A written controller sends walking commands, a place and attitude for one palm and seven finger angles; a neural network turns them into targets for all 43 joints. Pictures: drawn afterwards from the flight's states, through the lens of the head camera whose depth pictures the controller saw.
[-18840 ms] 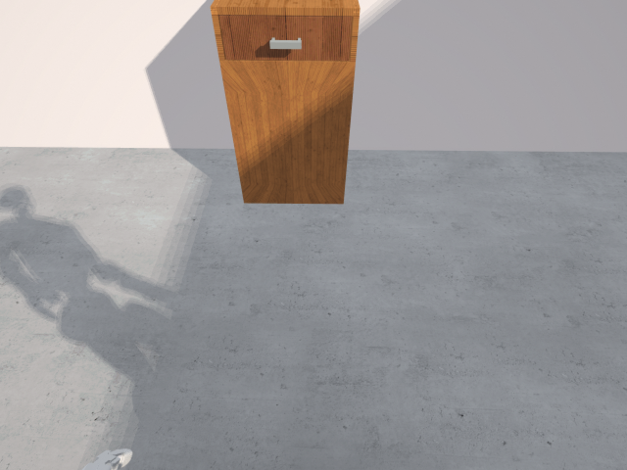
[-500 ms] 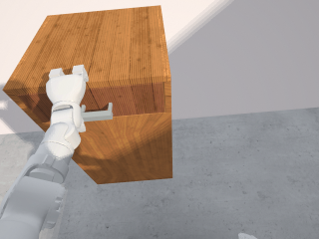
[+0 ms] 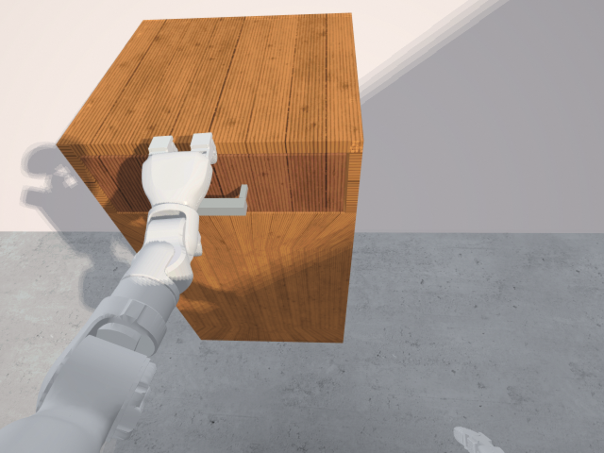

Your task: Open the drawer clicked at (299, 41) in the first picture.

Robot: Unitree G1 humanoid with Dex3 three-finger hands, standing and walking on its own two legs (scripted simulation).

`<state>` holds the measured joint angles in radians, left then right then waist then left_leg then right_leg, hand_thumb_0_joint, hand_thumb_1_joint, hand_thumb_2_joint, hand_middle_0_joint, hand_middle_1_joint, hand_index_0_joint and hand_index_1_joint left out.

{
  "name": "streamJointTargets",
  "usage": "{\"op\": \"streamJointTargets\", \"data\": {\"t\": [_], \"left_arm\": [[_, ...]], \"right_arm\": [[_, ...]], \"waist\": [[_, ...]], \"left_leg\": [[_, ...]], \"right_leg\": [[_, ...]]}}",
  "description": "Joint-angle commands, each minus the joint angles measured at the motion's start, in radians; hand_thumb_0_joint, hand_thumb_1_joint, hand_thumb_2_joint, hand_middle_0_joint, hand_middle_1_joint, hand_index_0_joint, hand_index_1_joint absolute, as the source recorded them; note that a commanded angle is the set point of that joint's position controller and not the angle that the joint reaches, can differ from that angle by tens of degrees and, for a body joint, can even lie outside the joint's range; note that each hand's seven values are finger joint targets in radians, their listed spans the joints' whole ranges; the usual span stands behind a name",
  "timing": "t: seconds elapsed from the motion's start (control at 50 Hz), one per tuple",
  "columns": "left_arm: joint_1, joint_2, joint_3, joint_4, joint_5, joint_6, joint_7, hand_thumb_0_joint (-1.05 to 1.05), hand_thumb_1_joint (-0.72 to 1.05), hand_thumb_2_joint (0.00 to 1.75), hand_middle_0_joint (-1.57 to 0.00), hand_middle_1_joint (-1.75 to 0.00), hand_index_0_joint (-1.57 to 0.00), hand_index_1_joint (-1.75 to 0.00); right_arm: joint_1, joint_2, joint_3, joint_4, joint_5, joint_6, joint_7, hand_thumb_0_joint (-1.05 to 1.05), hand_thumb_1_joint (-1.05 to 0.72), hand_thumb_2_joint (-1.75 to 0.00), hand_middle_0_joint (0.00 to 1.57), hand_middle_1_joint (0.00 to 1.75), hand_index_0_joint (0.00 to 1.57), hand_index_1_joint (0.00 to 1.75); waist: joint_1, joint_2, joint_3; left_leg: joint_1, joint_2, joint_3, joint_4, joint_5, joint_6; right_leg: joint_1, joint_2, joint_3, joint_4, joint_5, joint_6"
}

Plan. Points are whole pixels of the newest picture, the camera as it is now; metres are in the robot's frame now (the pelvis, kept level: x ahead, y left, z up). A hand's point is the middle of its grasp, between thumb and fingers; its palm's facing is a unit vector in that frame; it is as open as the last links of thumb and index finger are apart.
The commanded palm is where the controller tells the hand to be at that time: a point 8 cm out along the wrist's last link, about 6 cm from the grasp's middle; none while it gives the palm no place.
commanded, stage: lower the fingers behind the handle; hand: left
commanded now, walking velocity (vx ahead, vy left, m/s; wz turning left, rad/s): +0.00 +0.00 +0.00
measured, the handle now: (217, 198) +0.51 +0.17 +0.01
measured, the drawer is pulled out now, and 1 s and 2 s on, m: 0.00 0.00 0.00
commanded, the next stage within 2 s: lift the fingers back up to retry in 1.32 s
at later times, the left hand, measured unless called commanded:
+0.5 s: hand (212, 232) +0.43 +0.16 +0.02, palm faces +0.09 +0.00 -1.00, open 13.8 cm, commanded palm +0.41 +0.16 +0.07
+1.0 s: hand (213, 226) +0.45 +0.16 +0.02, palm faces +0.04 -0.01 -1.00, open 13.9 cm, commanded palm +0.42 +0.16 +0.04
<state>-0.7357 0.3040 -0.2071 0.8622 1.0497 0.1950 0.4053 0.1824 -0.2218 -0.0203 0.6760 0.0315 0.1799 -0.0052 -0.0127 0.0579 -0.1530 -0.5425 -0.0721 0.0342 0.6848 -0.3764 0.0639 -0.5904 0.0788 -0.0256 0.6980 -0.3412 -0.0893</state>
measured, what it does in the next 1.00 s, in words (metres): stands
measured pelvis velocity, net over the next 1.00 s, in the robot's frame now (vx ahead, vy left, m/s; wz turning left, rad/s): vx -0.02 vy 0.01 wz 0.00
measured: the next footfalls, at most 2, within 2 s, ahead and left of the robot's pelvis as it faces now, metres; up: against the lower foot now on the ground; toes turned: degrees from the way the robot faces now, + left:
none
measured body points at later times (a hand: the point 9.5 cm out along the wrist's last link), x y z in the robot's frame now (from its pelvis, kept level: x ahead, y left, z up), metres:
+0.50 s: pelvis -0.02 +0.01 -0.01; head +0.05 +0.00 +0.43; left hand +0.42 +0.16 +0.07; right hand +0.06 -0.26 -0.15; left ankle -0.03 +0.08 -0.71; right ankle -0.01 -0.06 -0.71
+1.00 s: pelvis -0.02 +0.01 -0.02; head +0.05 +0.01 +0.43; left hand +0.44 +0.16 +0.07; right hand +0.02 -0.26 -0.15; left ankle -0.03 +0.08 -0.71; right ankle -0.01 -0.06 -0.71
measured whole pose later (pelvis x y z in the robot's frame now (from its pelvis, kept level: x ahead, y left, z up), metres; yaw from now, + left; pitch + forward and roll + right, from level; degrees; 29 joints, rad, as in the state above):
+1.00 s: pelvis -0.02 +0.01 -0.02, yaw +0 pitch +18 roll -1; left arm -0.82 0.30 -0.24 1.01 1.06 0.10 0.40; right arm 0.35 -0.26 -0.04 0.66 0.02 0.12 -0.01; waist -0.08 0.03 -0.18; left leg -0.75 -0.07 0.03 0.84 -0.40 0.08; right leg -0.77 0.08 -0.05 0.81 -0.35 -0.08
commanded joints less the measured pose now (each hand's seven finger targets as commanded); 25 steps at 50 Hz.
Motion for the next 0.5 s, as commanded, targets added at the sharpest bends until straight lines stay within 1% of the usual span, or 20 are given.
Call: {"op": "streamJointTargets", "data": {"t": [0.0,0.02,0.04,0.06,0.1,0.12,0.14,0.16,0.18,0.2,0.22,0.26,0.28,0.3,0.34,0.36,0.38,0.4,0.44,0.48], "left_arm": [[-0.298,-0.054,-0.136,-0.031,-0.054,0.172,-0.147,0.0,-0.5,0.3,-0.3,-1.2,-0.3,-1.2],[-0.321,-0.075,-0.157,-0.104,-0.087,0.145,-0.208,0.0,-0.5,0.3,-0.3,-1.2,-0.3,-1.2],[-0.322,-0.045,-0.128,-0.162,-0.116,0.091,-0.263,0.0,-0.5,0.3,-0.3,-1.2,-0.3,-1.2],[-0.333,0.03,-0.068,-0.231,-0.136,0.02,-0.305,0.0,-0.5,0.3,-0.3,-1.2,-0.3,-1.2],[-0.388,0.098,-0.029,-0.339,-0.131,-0.14,-0.333,0.0,-0.5,0.3,-0.3,-1.2,-0.3,-1.2],[-0.398,0.17,0.028,-0.4,-0.099,-0.222,-0.311,0.0,-0.5,0.3,-0.3,-1.2,-0.3,-1.2],[-0.373,0.169,0.02,-0.381,-0.07,-0.258,-0.275,0.0,-0.5,0.3,-0.3,-1.2,-0.3,-1.2],[-0.325,0.063,-0.052,-0.301,-0.052,-0.277,-0.252,0.0,-0.5,0.3,-0.3,-1.2,-0.3,-1.2],[-0.247,-0.006,-0.08,-0.236,-0.043,-0.296,-0.232,0.0,-0.5,0.3,-0.3,-1.2,-0.3,-1.2],[-0.207,-0.037,-0.087,-0.193,-0.035,-0.305,-0.206,0.0,-0.5,0.3,-0.3,-1.2,-0.3,-1.2],[-0.211,-0.001,-0.049,-0.158,-0.029,-0.303,-0.171,0.0,-0.5,0.3,-0.3,-1.2,-0.3,-1.2],[-0.277,0.043,0.005,-0.186,-0.027,-0.293,-0.104,0.0,-0.5,0.3,-0.3,-1.2,-0.3,-1.2],[-0.312,0.093,0.051,-0.19,-0.022,-0.282,-0.062,0.0,-0.5,0.3,-0.3,-1.2,-0.3,-1.2],[-0.374,0.113,0.064,-0.217,-0.013,-0.273,-0.023,0.0,-0.5,0.3,-0.3,-1.2,-0.3,-1.2],[-0.448,0.217,0.148,-0.219,0.029,-0.246,0.062,0.0,-0.5,0.3,-0.3,-1.2,-0.3,-1.2],[-0.456,0.186,0.116,-0.166,0.05,-0.206,0.095,0.0,-0.5,0.3,-0.3,-1.2,-0.3,-1.2],[-0.462,0.115,0.061,-0.118,0.056,-0.166,0.111,0.0,-0.5,0.3,-0.3,-1.2,-0.3,-1.2],[-0.46,0.078,0.037,-0.088,0.056,-0.13,0.12,0.0,-0.5,0.3,-0.3,-1.2,-0.3,-1.2],[-0.491,0.125,0.066,-0.028,0.045,-0.066,0.119,0.0,-0.5,0.3,-0.3,-1.2,-0.3,-1.2],[-0.499,0.12,0.048,0.011,0.019,-0.022,0.097,0.0,-0.5,0.3,-0.3,-1.2,-0.3,-1.2]], "right_arm": [[0.031,-0.172,-0.054,-0.121,0.016,0.023,0.001,0.0,-0.9,-0.9,0.2,0.3,0.2,0.3],[0.021,-0.179,-0.057,-0.137,0.01,0.025,-0.01,0.0,-0.9,-0.9,0.2,0.3,0.2,0.3],[0.013,-0.185,-0.058,-0.151,0.004,0.022,-0.026,0.0,-0.9,-0.9,0.2,0.3,0.2,0.3],[0.009,-0.187,-0.054,-0.156,0.0,0.017,-0.043,0.0,-0.9,-0.9,0.2,0.3,0.2,0.3],[0.036,-0.162,-0.044,-0.154,-0.015,-0.01,-0.067,0.0,-0.9,-0.9,0.2,0.3,0.2,0.3],[0.06,-0.146,-0.047,-0.146,-0.021,-0.021,-0.073,0.0,-0.9,-0.9,0.2,0.3,0.2,0.3],[0.068,-0.137,-0.047,-0.14,-0.026,-0.027,-0.072,0.0,-0.9,-0.9,0.2,0.3,0.2,0.3],[0.089,-0.123,-0.05,-0.124,-0.025,-0.036,-0.068,0.0,-0.9,-0.9,0.2,0.3,0.2,0.3],[0.11,-0.118,-0.054,-0.11,-0.018,-0.044,-0.056,0.0,-0.9,-0.9,0.2,0.3,0.2,0.3],[0.114,-0.121,-0.057,-0.103,-0.012,-0.049,-0.042,0.0,-0.9,-0.9,0.2,0.3,0.2,0.3],[0.123,-0.131,-0.061,-0.094,-0.008,-0.05,-0.032,0.0,-0.9,-0.9,0.2,0.3,0.2,0.3],[0.134,-0.14,-0.072,-0.098,-0.009,-0.054,-0.016,0.0,-0.9,-0.9,0.2,0.3,0.2,0.3],[0.134,-0.141,-0.075,-0.098,-0.011,-0.057,-0.012,0.0,-0.9,-0.9,0.2,0.3,0.2,0.3],[0.133,-0.14,-0.075,-0.099,-0.015,-0.06,-0.008,0.0,-0.9,-0.9,0.2,0.3,0.2,0.3],[0.127,-0.144,-0.078,-0.085,-0.026,-0.065,-0.008,0.0,-0.9,-0.9,0.2,0.3,0.2,0.3],[0.126,-0.138,-0.077,-0.076,-0.028,-0.063,-0.005,0.0,-0.9,-0.9,0.2,0.3,0.2,0.3],[0.127,-0.132,-0.075,-0.073,-0.027,-0.064,0.002,0.0,-0.9,-0.9,0.2,0.3,0.2,0.3],[0.132,-0.134,-0.077,-0.07,-0.026,-0.066,0.008,0.0,-0.9,-0.9,0.2,0.3,0.2,0.3],[0.134,-0.149,-0.075,-0.068,-0.022,-0.06,0.006,0.0,-0.9,-0.9,0.2,0.3,0.2,0.3],[0.138,-0.149,-0.069,-0.075,-0.014,-0.051,-0.003,0.0,-0.9,-0.9,0.2,0.3,0.2,0.3]], "waist": [[-0.084,-0.191,-0.292],[-0.1,-0.215,-0.308],[-0.11,-0.242,-0.313],[-0.099,-0.237,-0.336],[-0.079,-0.16,-0.361],[-0.055,-0.088,-0.386],[-0.047,-0.058,-0.378],[-0.068,-0.068,-0.294],[-0.069,-0.083,-0.19],[-0.068,-0.094,-0.134],[-0.066,-0.103,-0.112],[-0.054,-0.105,-0.201],[-0.048,-0.094,-0.236],[-0.051,-0.069,-0.279],[-0.044,-0.038,-0.341],[-0.058,-0.034,-0.348],[-0.072,-0.017,-0.325],[-0.079,-0.007,-0.321],[-0.089,-0.047,-0.358],[-0.097,-0.08,-0.384]], "left_leg": [[0.118,0.03,-0.021,-0.072,0.389,-0.02],[0.121,0.026,-0.026,-0.069,0.382,-0.008],[0.118,0.024,-0.037,-0.065,0.385,0.002],[0.103,0.014,-0.04,-0.062,0.37,0.008],[0.104,0.002,-0.049,-0.062,0.346,0.014],[0.128,0.004,-0.053,-0.055,0.357,0.011],[0.131,0.007,-0.058,-0.05,0.355,0.008],[0.121,0.013,-0.06,-0.04,0.331,0.004],[0.102,0.021,-0.066,-0.032,0.302,-0.006],[0.082,0.028,-0.071,-0.028,0.262,-0.014],[0.064,0.034,-0.078,-0.028,0.232,-0.02],[0.056,0.032,-0.073,-0.017,0.256,-0.022],[0.043,0.031,-0.066,-0.011,0.249,-0.02],[0.035,0.027,-0.063,-0.001,0.252,-0.019],[0.009,0.027,-0.065,0.019,0.263,-0.021],[0.01,0.028,-0.063,0.025,0.268,-0.025],[0.011,0.029,-0.062,0.025,0.268,-0.03],[0.028,0.034,-0.06,0.025,0.268,-0.032],[0.031,0.035,-0.056,0.018,0.254,-0.026],[0.03,0.034,-0.049,0.002,0.237,-0.018]], "right_leg": [[0.291,-0.044,0.064,-0.121,0.453,0.054],[0.319,-0.052,0.067,-0.123,0.485,0.062],[0.348,-0.058,0.072,-0.119,0.521,0.066],[0.393,-0.07,0.084,-0.108,0.547,0.07],[0.417,-0.081,0.106,-0.091,0.534,0.066],[0.392,-0.075,0.114,-0.081,0.507,0.055],[0.361,-0.07,0.111,-0.077,0.46,0.048],[0.264,-0.064,0.101,-0.084,0.399,0.044],[0.162,-0.057,0.083,-0.095,0.323,0.037],[0.09,-0.052,0.071,-0.101,0.243,0.033],[0.047,-0.045,0.066,-0.097,0.184,0.027],[0.067,-0.042,0.067,-0.07,0.195,0.026],[0.079,-0.042,0.07,-0.061,0.193,0.025],[0.087,-0.043,0.074,-0.048,0.202,0.025],[0.094,-0.039,0.077,-0.015,0.211,0.022],[0.076,-0.036,0.07,-0.005,0.211,0.023],[0.044,-0.033,0.056,-0.004,0.2,0.023],[0.019,-0.029,0.046,-0.01,0.189,0.023],[0.056,-0.025,0.054,-0.024,0.192,0.029],[0.112,-0.029,0.059,-0.039,0.209,0.041]]}}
